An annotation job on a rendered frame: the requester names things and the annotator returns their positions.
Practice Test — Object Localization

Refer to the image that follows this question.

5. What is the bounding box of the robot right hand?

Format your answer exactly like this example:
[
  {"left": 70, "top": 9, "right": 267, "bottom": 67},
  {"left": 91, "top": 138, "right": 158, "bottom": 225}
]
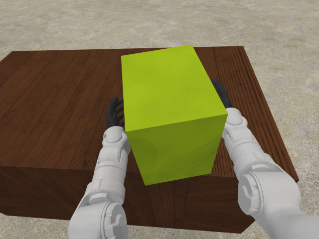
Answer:
[{"left": 210, "top": 79, "right": 233, "bottom": 108}]

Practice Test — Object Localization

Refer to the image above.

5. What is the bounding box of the pedestal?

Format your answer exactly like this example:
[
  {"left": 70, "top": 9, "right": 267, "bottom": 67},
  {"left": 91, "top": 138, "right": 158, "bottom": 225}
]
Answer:
[{"left": 0, "top": 46, "right": 299, "bottom": 234}]

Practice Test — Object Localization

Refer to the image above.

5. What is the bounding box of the carton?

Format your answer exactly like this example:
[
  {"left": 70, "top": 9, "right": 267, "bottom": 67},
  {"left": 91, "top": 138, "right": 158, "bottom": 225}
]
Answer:
[{"left": 121, "top": 45, "right": 228, "bottom": 186}]

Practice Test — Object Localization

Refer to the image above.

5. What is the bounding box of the robot right forearm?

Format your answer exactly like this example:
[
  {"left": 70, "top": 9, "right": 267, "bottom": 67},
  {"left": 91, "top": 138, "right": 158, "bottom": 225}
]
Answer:
[{"left": 222, "top": 108, "right": 302, "bottom": 201}]

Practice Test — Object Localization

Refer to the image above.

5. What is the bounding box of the left robot upper arm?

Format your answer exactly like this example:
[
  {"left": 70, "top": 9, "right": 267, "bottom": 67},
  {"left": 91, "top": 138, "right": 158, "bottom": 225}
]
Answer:
[{"left": 68, "top": 201, "right": 129, "bottom": 239}]

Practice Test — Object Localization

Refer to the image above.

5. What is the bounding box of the robot left forearm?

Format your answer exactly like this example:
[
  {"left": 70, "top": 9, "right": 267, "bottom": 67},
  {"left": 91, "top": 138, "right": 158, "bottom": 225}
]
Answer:
[{"left": 68, "top": 126, "right": 131, "bottom": 230}]

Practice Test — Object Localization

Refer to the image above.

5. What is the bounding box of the right robot upper arm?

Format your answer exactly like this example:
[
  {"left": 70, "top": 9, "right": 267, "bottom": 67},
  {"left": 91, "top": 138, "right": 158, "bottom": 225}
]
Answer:
[{"left": 238, "top": 172, "right": 319, "bottom": 239}]

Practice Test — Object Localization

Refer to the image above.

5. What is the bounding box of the robot left hand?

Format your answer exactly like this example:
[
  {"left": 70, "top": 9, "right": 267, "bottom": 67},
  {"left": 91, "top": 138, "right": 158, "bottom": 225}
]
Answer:
[{"left": 106, "top": 97, "right": 125, "bottom": 129}]

